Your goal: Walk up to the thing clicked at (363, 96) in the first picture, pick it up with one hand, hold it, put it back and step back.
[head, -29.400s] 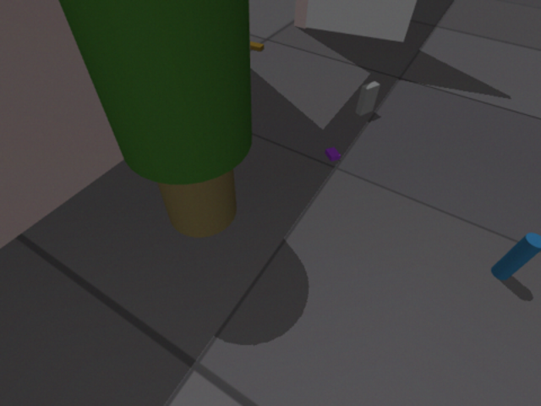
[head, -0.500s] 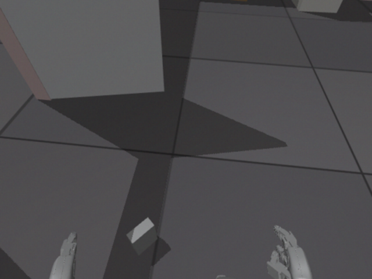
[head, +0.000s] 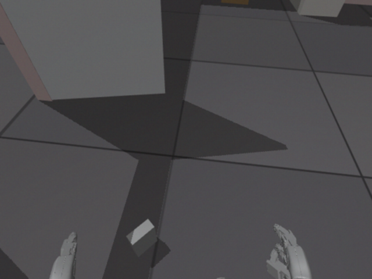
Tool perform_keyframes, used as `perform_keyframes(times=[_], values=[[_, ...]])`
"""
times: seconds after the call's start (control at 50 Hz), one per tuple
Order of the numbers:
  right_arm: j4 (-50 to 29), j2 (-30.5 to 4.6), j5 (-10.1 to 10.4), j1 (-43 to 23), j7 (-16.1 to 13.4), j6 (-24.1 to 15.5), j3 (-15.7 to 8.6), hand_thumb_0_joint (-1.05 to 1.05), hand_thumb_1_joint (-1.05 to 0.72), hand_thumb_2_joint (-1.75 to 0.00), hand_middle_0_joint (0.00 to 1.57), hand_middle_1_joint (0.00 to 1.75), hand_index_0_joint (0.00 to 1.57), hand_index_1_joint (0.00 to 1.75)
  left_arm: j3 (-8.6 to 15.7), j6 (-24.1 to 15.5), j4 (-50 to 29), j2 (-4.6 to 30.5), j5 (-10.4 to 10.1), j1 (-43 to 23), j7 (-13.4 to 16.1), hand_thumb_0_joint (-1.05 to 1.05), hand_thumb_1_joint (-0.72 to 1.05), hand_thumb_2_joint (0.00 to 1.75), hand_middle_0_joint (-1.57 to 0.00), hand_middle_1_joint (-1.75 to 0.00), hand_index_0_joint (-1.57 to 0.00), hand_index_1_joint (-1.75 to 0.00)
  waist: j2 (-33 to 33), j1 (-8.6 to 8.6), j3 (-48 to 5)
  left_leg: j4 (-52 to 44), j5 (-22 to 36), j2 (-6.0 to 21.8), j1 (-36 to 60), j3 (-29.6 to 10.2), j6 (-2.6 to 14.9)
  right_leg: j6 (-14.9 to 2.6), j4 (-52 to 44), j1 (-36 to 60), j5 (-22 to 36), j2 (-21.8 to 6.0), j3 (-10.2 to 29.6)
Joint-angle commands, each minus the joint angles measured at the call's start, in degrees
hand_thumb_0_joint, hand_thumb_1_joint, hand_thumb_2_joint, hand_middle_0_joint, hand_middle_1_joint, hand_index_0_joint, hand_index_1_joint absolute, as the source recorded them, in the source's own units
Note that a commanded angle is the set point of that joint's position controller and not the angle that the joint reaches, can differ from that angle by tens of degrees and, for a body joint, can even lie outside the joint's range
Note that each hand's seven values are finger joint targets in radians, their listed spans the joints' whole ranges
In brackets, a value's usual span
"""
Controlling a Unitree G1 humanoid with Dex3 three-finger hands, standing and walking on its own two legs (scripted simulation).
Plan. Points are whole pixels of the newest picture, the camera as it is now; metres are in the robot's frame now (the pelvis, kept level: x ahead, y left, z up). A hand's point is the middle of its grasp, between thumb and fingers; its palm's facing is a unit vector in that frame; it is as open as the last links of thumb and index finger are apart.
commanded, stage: home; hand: left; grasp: from the side
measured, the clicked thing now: (143, 238) +0.42 +0.16 -0.63
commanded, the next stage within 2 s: stand in 0.42 s
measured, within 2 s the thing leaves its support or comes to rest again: neither
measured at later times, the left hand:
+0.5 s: hand out of the picture +0.16 +0.18 -0.06, palm faces +0.11 -0.95 -0.28, open 17.7 cm
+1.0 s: hand out of the picture +0.13 +0.22 -0.11, palm faces -0.04 -0.94 -0.33, open 9.0 cm
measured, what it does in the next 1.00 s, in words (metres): stands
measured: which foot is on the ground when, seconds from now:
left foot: down 0.00-1.00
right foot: down 0.00-1.00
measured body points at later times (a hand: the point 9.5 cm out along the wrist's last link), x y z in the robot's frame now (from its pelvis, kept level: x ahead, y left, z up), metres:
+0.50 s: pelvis -0.01 +0.00 +0.00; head +0.02 +0.00 +0.45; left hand +0.15 +0.23 -0.04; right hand +0.15 -0.24 -0.07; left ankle +0.01 +0.13 -0.69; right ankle +0.01 -0.13 -0.69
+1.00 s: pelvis +0.00 +0.00 +0.02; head +0.02 +0.01 +0.47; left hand +0.13 +0.27 -0.08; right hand +0.12 -0.28 -0.09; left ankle +0.01 +0.13 -0.69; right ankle +0.01 -0.13 -0.69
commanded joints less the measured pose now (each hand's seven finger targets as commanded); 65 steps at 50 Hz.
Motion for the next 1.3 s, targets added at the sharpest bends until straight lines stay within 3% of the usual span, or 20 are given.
perform_keyframes(times=[0.0,0.2,0.42,0.5,0.54,0.56,0.62,0.72,0.74,0.76,0.78,0.8,0.88,0.92,1.0,1.04,1.12,1.22,1.24,1.28], values=[[-9.3,-6.6,-0.3,-3.6,-0.5,-3.5,-2.9,0.0,-0.9,-0.9,0.2,0.3,0.2,0.3,2.7,-2.9,-11.4,5.7,0.4,-2.3,0.6,0.0,-0.6,0.03,-0.04,-0.05,-0.04,-0.05,0.9,0.19,-5.4,-9.6,10.8,-1.9,3.6,1.5,0.91,-1.02,-8.3,3.7,9.2,1.6,-1.1],[-9.0,-7.0,-0.4,-3.7,-0.3,-3.9,-3.0,0.0,-0.9,-0.9,0.2,0.3,0.2,0.3,2.5,-3.0,-10.2,5.5,0.4,-2.2,0.7,0.0,-0.61,0.02,-0.04,-0.05,-0.04,-0.05,1.3,0.34,-4.3,-11.7,6.5,-1.3,2.9,0.1,0.77,-1.17,-7.7,2.1,5.1,2.2,-1.9],[-9.1,-6.6,-0.3,-3.7,-0.4,-4.2,-2.9,0.0,-0.9,-0.9,0.2,0.3,0.2,0.3,3.4,-3.6,-10.6,6.2,0.5,-1.9,0.7,0.0,-0.58,0.04,-0.05,-0.05,-0.05,-0.05,-0.5,0.57,-4.7,-10.3,7.2,-1.8,2.3,1.0,1.01,-1.09,-8.6,2.7,5.5,1.7,-1.4],[-8.6,-6.9,-0.4,-3.4,-0.5,-4.5,-3.1,0.0,-0.9,-0.9,0.2,0.3,0.2,0.3,2.5,-3.5,-10.3,5.5,0.6,-1.6,0.8,0.0,-0.6,0.03,-0.04,-0.05,-0.04,-0.05,0.8,0.26,-4.8,-10.5,8.3,-1.6,3.2,0.9,0.79,-1.17,-7.8,2.0,6.5,1.9,-1.6],[-8.8,-6.7,-0.4,-3.6,-0.4,-4.5,-3.0,0.0,-0.9,-0.9,0.2,0.3,0.2,0.3,2.8,-3.8,-10.9,5.5,0.5,-2.4,0.7,0.0,-0.44,0.19,-0.2,-0.21,-0.2,-0.21,-0.7,0.22,-5.0,-9.8,8.8,-1.7,2.9,1.0,0.98,-1.02,-8.2,2.9,7.0,1.7,-1.4],[-8.9,-6.5,-0.4,-4.0,-0.5,-4.4,-2.9,0.0,-0.9,-0.9,0.2,0.3,0.2,0.3,3.8,-3.9,-10.7,6.5,0.5,-1.9,0.8,0.0,-0.36,0.27,-0.2,-0.29,-0.2,-0.29,-1.1,0.7,-4.9,-9.4,8.6,-1.9,2.4,1.5,1.11,-0.91,-8.9,3.2,6.9,1.5,-1.1],[-9.0,-6.6,-0.5,-3.7,-0.6,-4.3,-2.9,0.0,-0.9,-0.9,0.2,0.3,0.2,0.3,2.6,-3.7,-10.6,5.5,0.5,-1.1,0.6,0.0,-0.12,0.51,-0.2,-0.3,-0.2,-0.3,-0.9,0.23,-4.9,-9.3,8.0,-2.0,2.9,1.7,1.17,-0.85,-9.0,2.4,6.4,1.5,-0.8],[-8.6,-6.6,-0.5,-3.3,-0.7,-4.3,-3.1,0.0,-0.9,-0.9,0.2,0.3,0.2,0.3,3.2,-3.6,-9.8,5.5,0.6,-0.4,0.5,0.0,0.28,0.9,-0.2,-0.3,-0.2,-0.3,-1.3,0.21,-6.0,-8.5,10.6,-1.9,3.5,2.0,1.2,-0.78,-8.9,3.5,9.1,1.3,-0.5],[-8.6,-6.7,-0.4,-3.7,-0.6,-4.2,-2.9,0.0,-0.9,-0.9,0.2,0.3,0.2,0.3,3.1,-3.7,-10.8,5.9,0.4,-1.9,0.6,0.0,0.36,0.9,-0.2,-0.3,-0.2,-0.3,-1.1,0.24,-4.8,-8.9,9.5,-2.0,2.9,1.9,1.24,-0.82,-9.2,3.1,8.0,1.2,-0.7],[3.2,-14.9,-6.7,-6.5,2.8,0.4,-5.5,0.0,-0.9,-0.9,0.2,0.3,0.2,0.3,5.6,-9.7,9.3,14.6,5.4,-10.9,-2.3,0.0,0.44,0.9,-0.2,-0.3,-0.2,-0.3,-4.8,1.86,2.5,-10.8,15.9,0.2,5.5,-1.1,2.86,-5.01,-10.4,9.5,12.3,-3.5,5.5],[5.3,-14.8,-7.1,-5.4,4.8,2.2,-6.1,0.0,-0.9,-0.9,0.2,0.3,0.2,0.3,6.1,-12.0,14.8,15.1,6.2,-8.6,-3.7,0.0,0.52,0.9,-0.2,-0.3,-0.2,-0.3,-6.7,2.06,-2.0,-9.5,16.5,0.4,8.3,-0.1,4.07,-6.23,-10.6,11.5,15.5,-4.4,6.5],[5.2,-14.5,-6.5,-5.4,5.8,3.3,-6.3,0.0,-0.9,-0.9,0.2,0.3,0.2,0.3,5.5,-13.6,16.6,15.6,5.6,-8.7,-4.8,0.0,0.6,0.9,-0.2,-0.3,-0.2,-0.3,-6.2,1.22,-1.3,-9.9,15.9,-0.2,8.5,-0.7,4.28,-6.81,-11.7,10.7,15.6,-4.8,8.1],[8.6,-13.6,-3.6,-6.2,8.7,4.0,-6.3,0.0,-0.9,-0.9,0.2,0.3,0.2,0.3,4.5,-16.0,25.7,15.3,3.2,-12.6,-6.2,0.0,0.9,0.9,-0.2,-0.3,-0.2,-0.3,-4.5,1.96,-0.9,-13.8,12.5,-1.0,12.1,-1.3,4.03,-5.57,-15.4,11.9,11.6,-5.7,8.6],[10.9,-13.7,-3.5,-5.9,9.1,4.1,-6.4,0.0,-0.9,-0.9,0.2,0.3,0.2,0.3,4.4,-16.7,30.1,16.3,2.9,-14.3,-6.1,0.0,0.9,0.9,-0.2,-0.3,-0.2,-0.3,-3.8,1.4,-1.5,-15.4,15.4,-0.5,15.4,-1.4,4.05,-5.0,-15.9,13.2,15.4,-6.0,8.4],[14.6,-14.3,-3.7,-7.5,9.4,4.8,-6.4,0.0,-0.9,-0.9,0.2,0.3,0.2,0.3,4.3,-16.8,37.6,16.4,2.6,-15.7,-5.9,0.0,0.9,0.9,-0.2,-0.3,-0.2,-0.3,-0.2,2.26,2.5,-21.9,14.8,1.1,15.2,-3.7,4.2,-3.54,-17.5,15.3,13.6,-4.4,5.8],[16.4,-14.6,-3.4,-6.8,9.3,4.9,-6.3,0.0,-0.9,-0.9,0.2,0.3,0.2,0.3,4.2,-17.1,40.7,16.4,2.4,-16.2,-5.9,0.0,0.9,0.9,-0.2,-0.3,-0.2,-0.3,-0.8,2.0,1.2,-22.7,18.5,1.3,17.6,-3.6,3.9,-3.38,-18.5,18.5,17.5,-4.8,5.7],[20.4,-15.8,-3.2,-6.6,9.0,5.2,-6.0,0.0,-0.9,-0.9,0.2,0.3,0.2,0.3,3.6,-16.6,46.3,16.3,1.8,-16.5,-5.8,0.0,0.9,0.9,-0.2,-0.3,-0.2,-0.3,1.0,2.1,2.0,-27.8,21.2,2.3,20.9,-4.3,3.32,-2.9,-21.5,20.9,18.7,-4.7,5.3],[24.5,-17.0,-2.6,-7.1,8.9,5.6,-5.5,0.0,-0.9,-0.9,0.2,0.3,0.2,0.3,3.0,-16.2,52.3,17.1,1.7,-17.2,-5.9,0.0,0.9,0.9,-0.2,-0.3,-0.2,-0.3,0.3,2.04,6.0,-33.8,17.7,2.9,21.0,-5.2,2.55,-2.21,-26.8,24.1,15.6,-4.9,5.1],[25.2,-17.4,-2.6,-7.3,8.9,5.6,-5.5,0.0,-0.9,-0.9,0.2,0.3,0.2,0.3,3.1,-16.2,53.1,17.5,1.6,-17.7,-5.9,0.0,0.9,0.9,-0.2,-0.3,-0.2,-0.3,0.3,2.15,5.0,-34.1,19.7,2.9,22.3,-4.9,2.61,-2.16,-27.2,25.4,17.0,-5.3,5.3],[26.5,-17.6,-2.5,-7.5,8.9,5.8,-5.4,0.0,-0.9,-0.9,0.2,0.3,0.2,0.3,2.8,-16.0,55.0,17.2,1.6,-17.6,-5.9,0.0,0.9,0.9,-0.2,-0.3,-0.2,-0.3,0.3,2.11,6.8,-36.8,15.5,3.3,21.9,-5.6,2.57,-1.79,-28.4,25.2,15.0,-5.0,4.8]])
